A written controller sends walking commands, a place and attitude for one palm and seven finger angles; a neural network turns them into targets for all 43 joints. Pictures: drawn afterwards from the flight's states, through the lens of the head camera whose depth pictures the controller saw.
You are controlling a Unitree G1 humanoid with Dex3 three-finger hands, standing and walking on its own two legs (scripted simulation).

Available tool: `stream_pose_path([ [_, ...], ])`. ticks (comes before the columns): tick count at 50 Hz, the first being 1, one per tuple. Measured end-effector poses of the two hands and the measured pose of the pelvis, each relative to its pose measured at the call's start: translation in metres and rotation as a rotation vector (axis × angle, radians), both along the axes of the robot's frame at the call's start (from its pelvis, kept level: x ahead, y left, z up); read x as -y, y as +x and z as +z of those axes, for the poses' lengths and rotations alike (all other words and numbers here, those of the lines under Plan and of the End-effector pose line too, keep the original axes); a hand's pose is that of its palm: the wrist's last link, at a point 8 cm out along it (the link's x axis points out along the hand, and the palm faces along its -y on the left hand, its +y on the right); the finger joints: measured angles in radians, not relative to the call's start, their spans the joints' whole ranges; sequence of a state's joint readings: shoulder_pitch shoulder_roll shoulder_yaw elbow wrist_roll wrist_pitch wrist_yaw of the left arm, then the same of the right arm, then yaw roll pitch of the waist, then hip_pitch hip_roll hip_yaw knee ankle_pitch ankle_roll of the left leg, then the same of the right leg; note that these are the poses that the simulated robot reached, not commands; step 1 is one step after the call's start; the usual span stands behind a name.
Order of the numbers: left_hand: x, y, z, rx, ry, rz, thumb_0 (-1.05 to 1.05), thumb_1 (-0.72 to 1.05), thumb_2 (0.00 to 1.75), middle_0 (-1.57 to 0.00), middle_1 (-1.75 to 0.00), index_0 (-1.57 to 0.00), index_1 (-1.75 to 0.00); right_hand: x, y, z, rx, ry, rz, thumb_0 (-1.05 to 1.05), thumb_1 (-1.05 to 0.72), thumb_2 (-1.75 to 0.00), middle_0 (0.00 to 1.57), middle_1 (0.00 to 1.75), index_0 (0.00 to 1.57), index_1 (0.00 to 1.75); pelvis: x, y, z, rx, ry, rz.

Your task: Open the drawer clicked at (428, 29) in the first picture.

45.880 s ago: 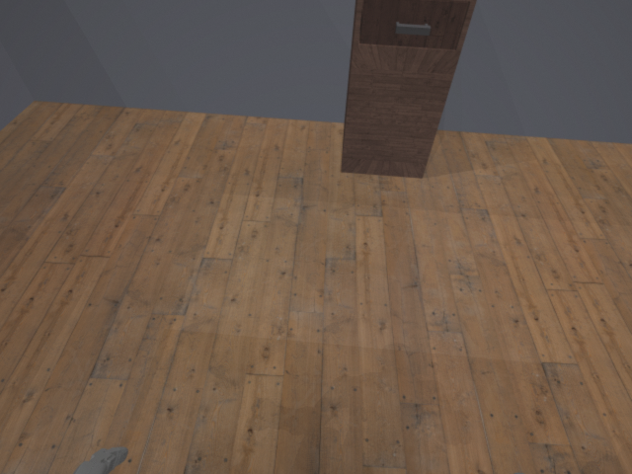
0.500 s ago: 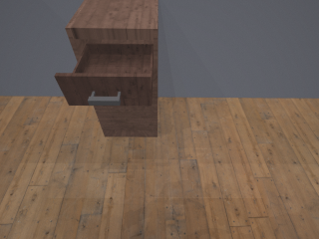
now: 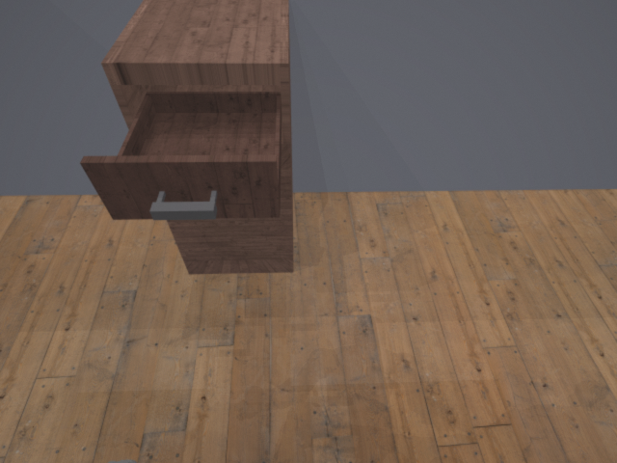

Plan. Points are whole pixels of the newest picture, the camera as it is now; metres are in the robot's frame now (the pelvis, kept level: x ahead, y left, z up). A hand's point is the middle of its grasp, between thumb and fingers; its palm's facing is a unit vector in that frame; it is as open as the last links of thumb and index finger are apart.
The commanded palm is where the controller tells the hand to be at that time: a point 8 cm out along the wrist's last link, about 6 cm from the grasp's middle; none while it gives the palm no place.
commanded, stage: look to check the result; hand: left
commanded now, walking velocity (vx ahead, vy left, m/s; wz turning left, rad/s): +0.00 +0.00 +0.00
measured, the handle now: (186, 203) +0.58 +0.27 -0.07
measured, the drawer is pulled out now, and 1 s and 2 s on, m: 0.27 0.27 0.27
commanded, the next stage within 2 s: stand and wait in 0.44 s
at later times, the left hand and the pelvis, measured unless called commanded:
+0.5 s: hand out of the picture +0.08 +0.24 -0.16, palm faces -0.02 -0.94 -0.35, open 7.3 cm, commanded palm none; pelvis +0.01 +0.00 +0.00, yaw +0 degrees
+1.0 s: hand out of the picture +0.09 +0.24 -0.16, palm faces -0.04 -0.94 -0.33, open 7.3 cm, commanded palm none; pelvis +0.01 -0.01 +0.00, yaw +0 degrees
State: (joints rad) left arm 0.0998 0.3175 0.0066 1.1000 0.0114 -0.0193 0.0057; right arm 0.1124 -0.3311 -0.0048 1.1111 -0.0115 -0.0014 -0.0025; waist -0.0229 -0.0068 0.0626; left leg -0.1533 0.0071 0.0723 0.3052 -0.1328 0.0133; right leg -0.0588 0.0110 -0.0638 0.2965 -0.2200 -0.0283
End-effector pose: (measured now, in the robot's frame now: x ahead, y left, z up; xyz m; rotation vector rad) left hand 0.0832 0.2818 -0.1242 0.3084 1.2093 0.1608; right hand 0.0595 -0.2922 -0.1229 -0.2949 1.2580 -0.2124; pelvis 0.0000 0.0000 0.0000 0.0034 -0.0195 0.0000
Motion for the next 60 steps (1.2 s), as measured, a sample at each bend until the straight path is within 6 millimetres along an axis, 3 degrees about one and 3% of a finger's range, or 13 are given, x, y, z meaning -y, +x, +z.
stream_pose_path([
  [26,-0.005,-0.006,0.003,-0.04,0.032,0.033,0.0,0.91,0.9,-0.2,-0.3,-0.2,-0.3,-0.005,0.021,-0.005,0.01,0.026,0.008,0.0,-0.9,-0.9,0.2,0.3,0.2,0.3,0.005,0.015,0.0,0.005,0.002,-0.003],
  [60,0.0,0.0,0.002,-0.025,0.025,0.012,0.0,0.91,0.9,-0.2,-0.3,-0.2,-0.3,0.006,0.005,-0.001,-0.008,0.006,-0.015,0.0,-0.9,-0.9,0.2,0.3,0.2,0.3,0.009,0.012,0.001,0.011,0.001,-0.01],
])
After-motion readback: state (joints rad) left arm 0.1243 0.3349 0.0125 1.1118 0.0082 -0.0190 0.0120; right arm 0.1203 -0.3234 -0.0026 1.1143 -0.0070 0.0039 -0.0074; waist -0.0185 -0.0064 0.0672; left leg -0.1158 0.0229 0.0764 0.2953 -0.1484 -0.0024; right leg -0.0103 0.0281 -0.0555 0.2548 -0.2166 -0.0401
